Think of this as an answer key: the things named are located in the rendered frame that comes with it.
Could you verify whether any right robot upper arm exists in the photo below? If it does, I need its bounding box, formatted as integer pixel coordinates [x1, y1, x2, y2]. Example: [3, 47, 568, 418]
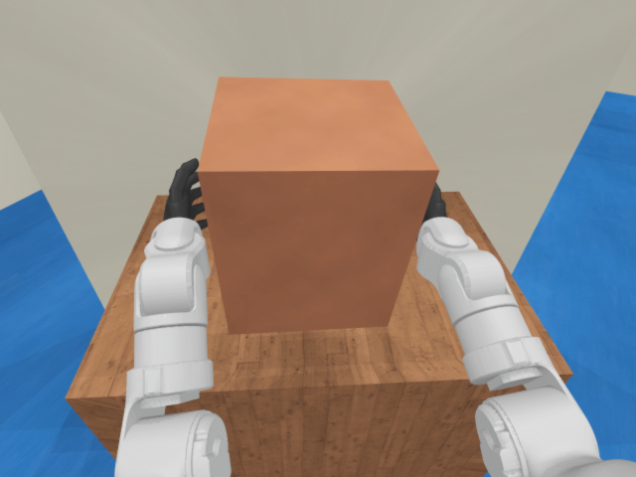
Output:
[475, 386, 636, 477]

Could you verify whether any left robot hand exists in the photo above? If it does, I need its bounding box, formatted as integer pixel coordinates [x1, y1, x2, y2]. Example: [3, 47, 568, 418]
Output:
[163, 158, 208, 230]

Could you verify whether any pedestal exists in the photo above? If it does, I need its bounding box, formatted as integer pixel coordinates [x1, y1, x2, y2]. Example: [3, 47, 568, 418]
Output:
[65, 192, 573, 477]

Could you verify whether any carton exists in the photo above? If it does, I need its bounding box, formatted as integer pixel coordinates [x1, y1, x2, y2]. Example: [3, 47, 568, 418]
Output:
[198, 77, 439, 335]

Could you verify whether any left robot upper arm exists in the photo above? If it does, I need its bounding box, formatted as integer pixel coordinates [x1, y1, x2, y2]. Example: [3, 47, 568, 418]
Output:
[116, 409, 232, 477]

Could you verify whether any right robot hand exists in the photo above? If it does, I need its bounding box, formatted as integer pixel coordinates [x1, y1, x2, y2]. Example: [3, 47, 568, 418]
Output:
[416, 182, 447, 241]

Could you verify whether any robot left forearm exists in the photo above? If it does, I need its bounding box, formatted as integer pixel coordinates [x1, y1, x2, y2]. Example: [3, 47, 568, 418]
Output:
[114, 218, 214, 477]

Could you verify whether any robot right forearm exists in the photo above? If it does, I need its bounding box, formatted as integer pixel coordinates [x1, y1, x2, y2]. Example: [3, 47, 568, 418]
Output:
[416, 217, 599, 455]

